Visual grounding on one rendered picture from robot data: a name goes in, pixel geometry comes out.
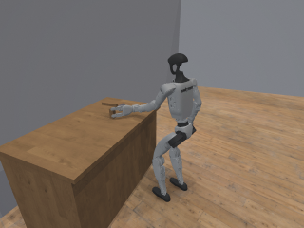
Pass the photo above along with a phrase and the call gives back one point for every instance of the left robot hand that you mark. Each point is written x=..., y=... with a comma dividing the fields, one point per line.
x=126, y=110

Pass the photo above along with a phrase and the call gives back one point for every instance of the left robot shin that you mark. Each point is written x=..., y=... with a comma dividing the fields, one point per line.
x=159, y=172

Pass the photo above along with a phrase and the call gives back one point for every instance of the left robot upper arm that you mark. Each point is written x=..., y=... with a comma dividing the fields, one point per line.
x=165, y=90

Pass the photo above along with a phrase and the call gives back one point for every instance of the robot head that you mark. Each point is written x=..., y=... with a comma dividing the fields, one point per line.
x=178, y=59

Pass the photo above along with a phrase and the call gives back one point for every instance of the right robot upper arm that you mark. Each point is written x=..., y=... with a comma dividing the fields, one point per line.
x=196, y=94

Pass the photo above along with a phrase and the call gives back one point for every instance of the counter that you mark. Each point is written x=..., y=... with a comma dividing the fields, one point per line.
x=78, y=171

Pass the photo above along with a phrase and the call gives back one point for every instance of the robot right forearm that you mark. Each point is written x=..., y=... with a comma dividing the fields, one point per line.
x=195, y=111

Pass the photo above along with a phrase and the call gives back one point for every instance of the robot left forearm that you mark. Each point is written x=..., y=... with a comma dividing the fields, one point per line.
x=143, y=108

